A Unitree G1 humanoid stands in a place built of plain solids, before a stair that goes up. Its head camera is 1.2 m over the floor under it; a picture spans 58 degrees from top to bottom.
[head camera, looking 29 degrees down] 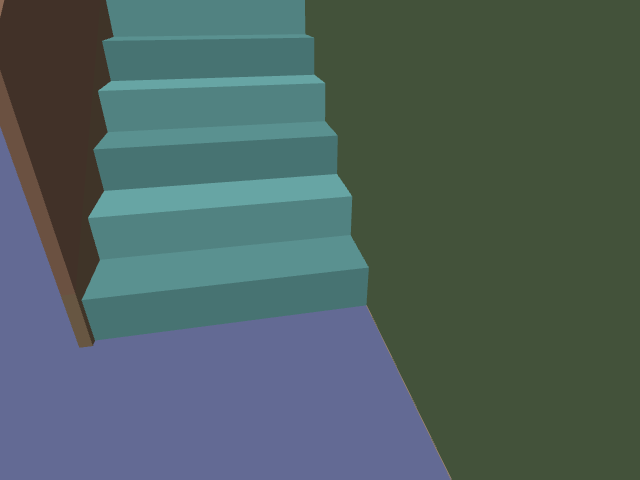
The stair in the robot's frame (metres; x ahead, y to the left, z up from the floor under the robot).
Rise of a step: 0.20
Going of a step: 0.30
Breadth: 1.14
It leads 12 degrees to the left of straight ahead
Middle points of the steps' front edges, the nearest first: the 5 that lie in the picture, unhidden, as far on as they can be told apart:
1.44 0.35 0.20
1.74 0.41 0.41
2.03 0.47 0.61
2.32 0.53 0.81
2.62 0.59 1.01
